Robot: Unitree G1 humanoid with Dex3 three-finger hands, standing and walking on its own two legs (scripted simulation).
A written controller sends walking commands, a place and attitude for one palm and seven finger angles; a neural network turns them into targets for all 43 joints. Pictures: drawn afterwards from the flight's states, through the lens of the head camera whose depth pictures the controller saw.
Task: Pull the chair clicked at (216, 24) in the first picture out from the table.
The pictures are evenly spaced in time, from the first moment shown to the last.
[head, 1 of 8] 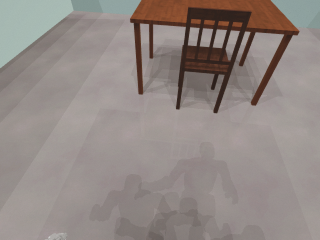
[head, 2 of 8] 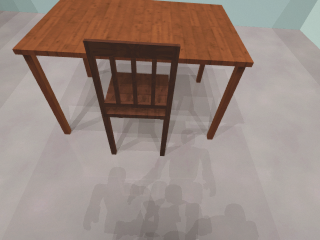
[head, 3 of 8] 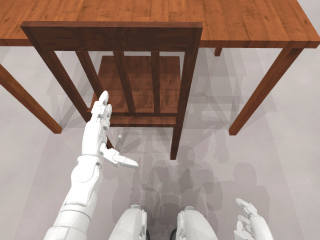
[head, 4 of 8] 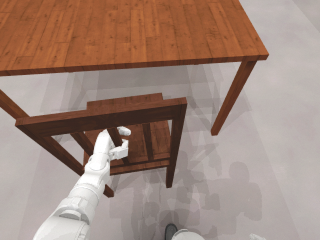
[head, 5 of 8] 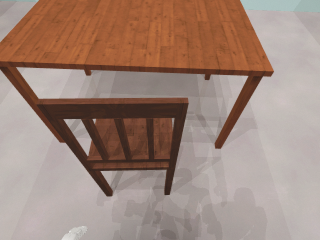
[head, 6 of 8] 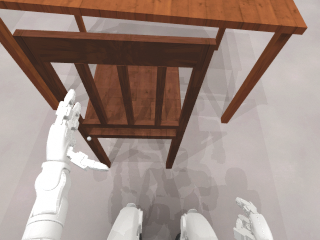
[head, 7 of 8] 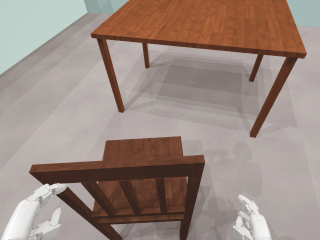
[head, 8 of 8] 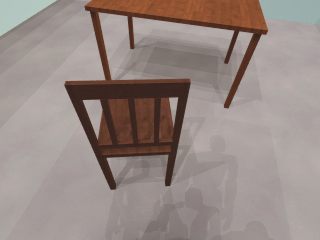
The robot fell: no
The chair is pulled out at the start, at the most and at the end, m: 0.00 0.74 0.72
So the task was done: yes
